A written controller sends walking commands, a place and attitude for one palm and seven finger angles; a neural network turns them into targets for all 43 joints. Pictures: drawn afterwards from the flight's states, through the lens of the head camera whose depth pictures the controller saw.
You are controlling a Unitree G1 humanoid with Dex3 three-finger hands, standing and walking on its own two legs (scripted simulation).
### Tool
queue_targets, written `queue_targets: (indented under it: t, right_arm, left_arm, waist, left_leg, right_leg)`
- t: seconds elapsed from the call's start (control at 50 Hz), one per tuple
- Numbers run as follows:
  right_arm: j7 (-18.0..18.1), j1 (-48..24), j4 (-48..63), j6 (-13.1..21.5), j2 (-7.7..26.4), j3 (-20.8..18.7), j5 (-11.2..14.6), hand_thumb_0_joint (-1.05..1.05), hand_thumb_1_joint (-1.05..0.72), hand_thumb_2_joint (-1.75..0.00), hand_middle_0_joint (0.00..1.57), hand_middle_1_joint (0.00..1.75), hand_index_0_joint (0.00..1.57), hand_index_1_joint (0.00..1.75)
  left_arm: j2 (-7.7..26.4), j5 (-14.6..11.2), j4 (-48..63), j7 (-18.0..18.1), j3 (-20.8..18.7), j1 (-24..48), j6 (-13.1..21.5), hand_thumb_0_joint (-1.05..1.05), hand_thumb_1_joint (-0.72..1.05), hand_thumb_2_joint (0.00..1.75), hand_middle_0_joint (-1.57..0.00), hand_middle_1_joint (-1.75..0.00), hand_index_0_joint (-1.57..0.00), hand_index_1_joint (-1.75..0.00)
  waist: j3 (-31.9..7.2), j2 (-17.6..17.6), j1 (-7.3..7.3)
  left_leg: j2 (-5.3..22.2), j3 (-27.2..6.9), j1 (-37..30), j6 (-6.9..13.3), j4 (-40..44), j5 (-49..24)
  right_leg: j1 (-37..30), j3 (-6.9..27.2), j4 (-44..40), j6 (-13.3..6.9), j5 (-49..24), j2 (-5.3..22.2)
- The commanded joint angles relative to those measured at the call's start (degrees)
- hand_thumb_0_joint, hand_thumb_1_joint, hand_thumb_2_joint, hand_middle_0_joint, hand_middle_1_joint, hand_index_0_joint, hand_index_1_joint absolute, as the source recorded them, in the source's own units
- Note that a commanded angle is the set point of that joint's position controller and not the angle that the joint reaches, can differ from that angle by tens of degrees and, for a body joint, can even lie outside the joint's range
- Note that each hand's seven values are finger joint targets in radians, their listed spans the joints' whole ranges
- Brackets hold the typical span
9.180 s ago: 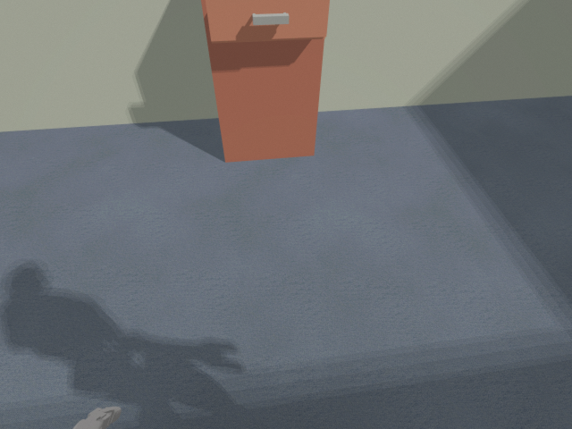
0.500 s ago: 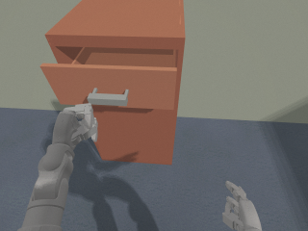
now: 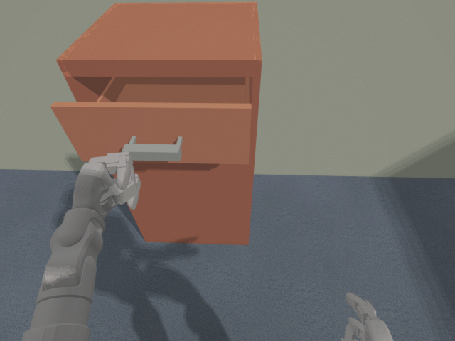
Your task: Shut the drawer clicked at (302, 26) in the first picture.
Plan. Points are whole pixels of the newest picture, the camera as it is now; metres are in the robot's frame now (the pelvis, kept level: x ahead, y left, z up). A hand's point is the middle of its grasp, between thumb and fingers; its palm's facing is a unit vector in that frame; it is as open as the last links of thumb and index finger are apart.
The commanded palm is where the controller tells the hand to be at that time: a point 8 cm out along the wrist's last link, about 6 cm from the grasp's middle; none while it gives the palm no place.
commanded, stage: raise the hand and make a fist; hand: left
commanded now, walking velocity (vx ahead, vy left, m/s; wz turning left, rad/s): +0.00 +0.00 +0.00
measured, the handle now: (154, 146) +0.53 +0.22 +0.03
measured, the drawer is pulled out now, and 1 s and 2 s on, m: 0.13 0.13 0.13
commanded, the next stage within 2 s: bring the fist close to the handle in 0.06 s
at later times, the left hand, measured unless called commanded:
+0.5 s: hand (142, 185) +0.35 +0.18 +0.10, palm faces +0.05 -1.00 -0.03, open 3.3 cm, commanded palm +0.33 +0.23 +0.09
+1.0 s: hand (160, 179) +0.41 +0.18 +0.05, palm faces +0.02 -1.00 -0.03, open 3.3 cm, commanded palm +0.39 +0.23 +0.04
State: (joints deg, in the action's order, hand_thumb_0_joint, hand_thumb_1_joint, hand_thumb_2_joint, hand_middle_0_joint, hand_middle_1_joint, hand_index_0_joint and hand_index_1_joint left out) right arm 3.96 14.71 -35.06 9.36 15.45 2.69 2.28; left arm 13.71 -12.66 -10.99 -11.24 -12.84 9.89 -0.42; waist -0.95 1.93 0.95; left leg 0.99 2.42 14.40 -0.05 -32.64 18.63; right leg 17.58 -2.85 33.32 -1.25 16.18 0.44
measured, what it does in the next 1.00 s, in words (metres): stands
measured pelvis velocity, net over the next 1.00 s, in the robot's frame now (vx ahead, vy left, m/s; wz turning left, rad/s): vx -0.02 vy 0.00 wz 0.00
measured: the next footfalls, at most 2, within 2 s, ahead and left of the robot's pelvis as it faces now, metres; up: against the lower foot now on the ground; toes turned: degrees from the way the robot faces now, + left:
none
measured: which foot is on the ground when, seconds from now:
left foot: down 0.00-1.00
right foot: down 0.00-1.00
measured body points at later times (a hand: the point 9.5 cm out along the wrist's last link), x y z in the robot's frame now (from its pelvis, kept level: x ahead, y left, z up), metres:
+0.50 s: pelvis -0.02 +0.00 -0.01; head +0.00 +0.00 +0.44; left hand +0.34 +0.24 +0.10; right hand +0.13 -0.23 -0.10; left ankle -0.02 +0.12 -0.73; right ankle +0.02 -0.10 -0.73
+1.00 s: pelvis -0.02 +0.00 -0.03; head +0.06 +0.00 +0.42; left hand +0.41 +0.23 +0.05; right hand +0.05 -0.26 -0.15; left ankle -0.02 +0.12 -0.73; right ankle +0.02 -0.10 -0.73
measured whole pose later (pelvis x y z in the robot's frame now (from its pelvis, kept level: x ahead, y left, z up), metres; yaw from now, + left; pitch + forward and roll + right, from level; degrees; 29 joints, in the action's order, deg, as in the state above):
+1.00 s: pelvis -0.02 +0.00 -0.03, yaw +0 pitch +11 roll +0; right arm 1.9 19.1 -37.6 4.5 15.2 1.5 0.3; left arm 18.1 -8.5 -52.4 -11.1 -16.5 35.2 21.4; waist -2.2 0.5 -4.3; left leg 1.5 2.2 35.3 0.2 -46.7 22.4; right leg 37.8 -2.9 45.6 -1.3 18.8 0.5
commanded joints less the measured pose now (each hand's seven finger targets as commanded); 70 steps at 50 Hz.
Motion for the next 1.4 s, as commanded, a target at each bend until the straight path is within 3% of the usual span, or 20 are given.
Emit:
queue_targets:
  t: [0.0, 0.06, 0.14, 0.22, 0.28, 0.32, 0.4, 0.54, 0.68, 0.7, 0.76, 0.82, 0.88, 0.94, 1.06, 1.14, 1.22, 1.24, 1.32, 1.38]
  right_arm:
    - [0.79, -6.94, 8.54, 3.15, 5.77, -2.14, 0.47, 0.0, -0.9, -0.9, 0.2, 0.3, 0.2, 0.3]
    - [1.38, -7.37, 8.38, 2.94, 5.81, -1.96, 0.87, 0.0, -0.9, -0.9, 0.2, 0.3, 0.2, 0.3]
    - [1.77, -7.3, 8.73, 3.44, 5.55, -1.74, 0.87, 0.0, -0.9, -0.9, 0.2, 0.3, 0.2, 0.3]
    - [1.95, -5.91, 6.91, 3.23, 6.23, -1.59, 0.59, 0.0, -0.9, -0.9, 0.2, 0.3, 0.2, 0.3]
    - [1.82, -5.84, 6.81, 2.57, 6.1, -1.52, 0.39, 0.0, -0.9, -0.9, 0.2, 0.3, 0.2, 0.3]
    - [1.51, -5.25, 7.02, 2.23, 6.06, -1.73, -0.05, 0.0, -0.9, -0.9, 0.2, 0.3, 0.2, 0.3]
    - [0.93, -3.74, 7.32, 2.24, 5.79, -2.03, -0.41, 0.0, -0.9, -0.9, 0.2, 0.3, 0.2, 0.3]
    - [0.72, -0.93, 5.11, 1.35, 6.8, -2.75, -0.33, 0.0, -0.9, -0.9, 0.2, 0.3, 0.2, 0.3]
    - [-0.08, 2.21, 4.52, 0.22, 7.19, -3.61, -0.78, 0.0, -0.9, -0.9, 0.2, 0.3, 0.2, 0.3]
    - [-0.14, 3.1, 4.21, 0.01, 7.49, -3.72, -1.01, 0.0, -0.9, -0.9, 0.2, 0.3, 0.2, 0.3]
    - [-0.35, 4.25, 3.69, -0.92, 7.68, -3.87, -1.23, 0.0, -0.9, -0.9, 0.2, 0.3, 0.2, 0.3]
    - [-0.76, 5.06, 3.56, -1.69, 7.43, -4.02, -1.36, 0.0, -0.9, -0.9, 0.2, 0.3, 0.2, 0.3]
    - [-1.27, 6.23, 3.58, -2.35, 7.47, -4.3, -1.58, 0.0, -0.9, -0.9, 0.2, 0.3, 0.2, 0.3]
    - [-1.31, 7.21, 3.17, -3.29, 7.77, -4.61, -1.56, 0.0, -0.9, -0.9, 0.2, 0.3, 0.2, 0.3]
    - [-1.74, 8.94, 2.9, -4.57, 7.97, -5.01, -2.14, 0.0, -0.9, -0.9, 0.2, 0.3, 0.2, 0.3]
    - [-1.94, 9.78, 2.64, -5.5, 7.98, -4.94, -2.34, 0.0, -0.9, -0.9, 0.2, 0.3, 0.2, 0.3]
    - [-2.08, 9.73, 4.05, -6.17, 7.85, -5.18, -2.24, 0.0, -0.9, -0.9, 0.2, 0.3, 0.2, 0.3]
    - [-2.17, 9.97, 4.21, -6.3, 7.89, -5.3, -2.23, 0.0, -0.9, -0.9, 0.2, 0.3, 0.2, 0.3]
    - [-2.24, 10.01, 4.11, -6.86, 7.98, -5.14, -1.74, 0.0, -0.9, -0.9, 0.2, 0.3, 0.2, 0.3]
    - [-2.08, 9.62, 4.67, -7.37, 8.19, -5.12, -1.42, 0.0, -0.9, -0.9, 0.2, 0.3, 0.2, 0.3]
  left_arm:
    - [11.14, -0.25, 11.25, 1.72, -4.05, 20.53, 4.61, 0.0, 0.9, 0.9, -1.4, -1.6, -1.4, -1.6]
    - [10.39, 0.37, 9.52, 1.2, -2.12, 22.8, 3.18, 0.0, 0.9, 0.9, -1.4, -1.6, -1.4, -1.6]
    - [8.15, 0.18, 10.98, 0.35, 0.75, 26.01, 3.17, 0.0, 0.9, 0.9, -1.4, -1.6, -1.4, -1.6]
    - [8.38, -0.27, 1.45, 0.8, -0.57, 26.77, 3.67, 0.0, 0.9, 0.9, -1.4, -1.6, -1.4, -1.6]
    - [9.26, 0.91, -1.93, 1.88, -0.93, 30.52, 4.76, 0.0, 0.9, 0.9, -1.4, -1.6, -1.4, -1.6]
    - [12.26, 1.95, -2.27, 2.86, -3.3, 31.75, 6.44, 0.0, 0.9, 0.9, -1.4, -1.6, -1.4, -1.6]
    - [11.77, 2.28, -2.05, 2.93, -2.52, 34.17, 11.26, 0.0, 0.9, 0.9, -1.4, -1.6, -1.4, -1.6]
    - [11.81, 1.89, -13.52, 0.94, -2.17, 38.0, 15.04, 0.0, 0.9, 0.9, -1.4, -1.6, -1.4, -1.6]
    - [11.91, 2.34, -18.26, 0.64, -2.01, 42.92, 19.24, 0.0, 0.9, 0.9, -1.4, -1.6, -1.4, -1.6]
    - [13.05, 2.29, -19.99, 0.89, -3.29, 43.08, 19.96, 0.0, 0.9, 0.9, -1.4, -1.6, -1.4, -1.6]
    - [15.97, 2.5, -23.61, 1.01, -5.97, 44.34, 21.85, 0.0, 0.9, 0.9, -1.4, -1.6, -1.4, -1.6]
    - [16.11, 3.57, -25.32, 0.77, -5.37, 46.23, 23.73, 0.0, 0.9, 0.9, -1.4, -1.6, -1.4, -1.6]
    - [14.72, 3.64, -26.85, 0.46, -4.62, 46.46, 25.1, 0.0, 0.9, 0.9, -1.4, -1.6, -1.4, -1.6]
    - [16.14, 3.37, -30.76, -0.03, -5.94, 47.6, 25.85, 0.0, 0.9, 0.9, -1.4, -1.6, -1.4, -1.6]
    - [18.81, 4.12, -32.08, -0.23, -8.1, 50.2, 28.48, 0.0, 0.9, 0.9, -1.4, -1.6, -1.4, -1.6]
    - [19.89, 4.46, -36.86, -0.52, -9.38, 50.68, 29.21, 0.0, 0.9, 0.9, -1.4, -1.6, -1.4, -1.6]
    - [21.07, 4.26, -30.31, -1.1, -9.29, 52.6, 29.92, 0.0, 0.9, 0.9, -1.4, -1.6, -1.4, -1.6]
    - [21.33, 4.02, -29.94, -1.15, -9.83, 50.69, 29.67, 0.0, 0.9, 0.9, -1.4, -1.6, -1.4, -1.6]
    - [17.78, 2.9, -31.46, -1.8, -7.2, 49.49, 27.7, 0.0, 0.9, 0.9, -1.4, -1.6, -1.4, -1.6]
    - [17.88, 3.06, -32.16, -1.81, -7.04, 48.38, 26.3, 0.0, 0.9, 0.9, -1.4, -1.6, -1.4, -1.6]
  waist:
    - [-9.62, -3.6, 0.05]
    - [-9.0, 0.86, -0.21]
    - [-12.63, -0.14, -0.73]
    - [-9.36, -5.8, -1.47]
    - [-8.51, -3.65, -1.59]
    - [-12.09, -1.52, -0.82]
    - [-16.89, -1.08, -1.13]
    - [-13.75, -2.61, -3.36]
    - [-19.22, -0.48, -3.77]
    - [-19.79, -3.2, -3.97]
    - [-20.63, -4.22, -3.89]
    - [-21.33, -0.09, -4.11]
    - [-22.87, 0.34, -4.44]
    - [-22.7, -3.16, -5.43]
    - [-27.29, -0.56, -5.39]
    - [-25.88, -2.37, -5.86]
    - [-32.46, 3.69, -5.4]
    - [-33.35, 2.61, -4.93]
    - [-28.74, -0.73, -6.37]
    - [-25.49, -1.21, -6.2]
  left_leg:
    - [-1.43, -1.68, -0.82, 1.52, 4.63, -11.98]
    - [-1.62, -1.62, -1.22, 1.47, 5.13, -8.19]
    - [-1.51, -2.5, -3.19, 1.46, 5.25, -9.07]
    - [-1.54, -2.93, 0.28, 1.34, 4.58, -6.03]
    - [-1.92, -2.98, 2.11, 1.18, 4.12, -4.17]
    - [-1.92, -2.96, 1.86, 1.07, 3.51, -5.43]
    - [-1.72, -2.74, 1.57, 0.9, 1.75, -9.89]
    - [-1.8, -2.57, 6.07, 0.98, -0.46, -6.87]
    - [-1.9, -2.9, 7.55, 0.82, -3.23, -8.42]
    - [-1.81, -3.08, 8.36, 1.08, -3.88, -9.05]
    - [-1.96, -2.57, 11.9, 1.11, -4.94, -7.78]
    - [-2.01, -2.29, 12.94, 1.14, -6.22, -8.12]
    - [-1.79, -2.27, 13.04, 1.02, -7.65, -9.89]
    - [-1.68, -2.0, 16.36, 1.32, -9.1, -8.39]
    - [-1.43, -2.33, 17.49, 1.26, -12.16, -10.4]
    - [-1.39, -2.29, 22.1, 1.42, -13.83, -8.24]
    - [-1.41, -2.15, 18.26, 1.42, -14.59, -12.05]
    - [-1.16, -2.38, 17.44, 1.32, -14.62, -13.07]
    - [-0.75, -2.6, 19.04, 1.4, -13.99, -11.56]
    - [-0.96, -2.4, 20.95, 1.44, -12.93, -7.97]
  right_leg:
    - [-5.75, 0.8, -5.29, 0.27, -12.78, -0.54]
    - [-4.55, 1.27, -6.53, 0.01, -7.63, -0.34]
    - [-5.33, 0.7, -6.05, -0.12, -8.16, -0.6]
    - [-2.49, 0.58, -6.28, 0.26, -5.02, -0.71]
    - [-0.96, 0.94, -5.76, 0.13, -2.62, -0.3]
    - [-1.97, 1.22, -4.57, -0.07, -3.85, -0.21]
    - [-3.69, 1.19, -2.07, -0.32, -9.99, -0.51]
    - [0.83, 1.47, -1.03, -0.05, -8.4, -0.58]
    - [2.9, 1.31, 2.44, -0.21, -10.08, -0.76]
    - [2.86, 1.29, 2.88, -0.08, -10.74, -1.05]
    - [2.25, 2.16, 3.87, 0.31, -10.74, -0.72]
    - [3.98, 2.41, 5.39, 0.14, -11.21, -0.74]
    - [5.6, 2.0, 6.97, -0.03, -13.03, -1.01]
    - [6.34, 2.43, 7.66, 0.44, -12.4, -1.14]
    - [8.82, 2.44, 10.98, 0.29, -13.64, -1.28]
    - [10.53, 2.68, 12.29, 0.51, -12.14, -1.23]
    - [8.86, 3.17, 13.2, 0.25, -15.45, -1.44]
    - [8.69, 2.85, 13.3, 0.2, -15.89, -1.63]
    - [10.23, 2.1, 12.32, 0.41, -14.46, -2.04]
    - [10.59, 2.05, 11.34, 0.38, -11.45, -1.86]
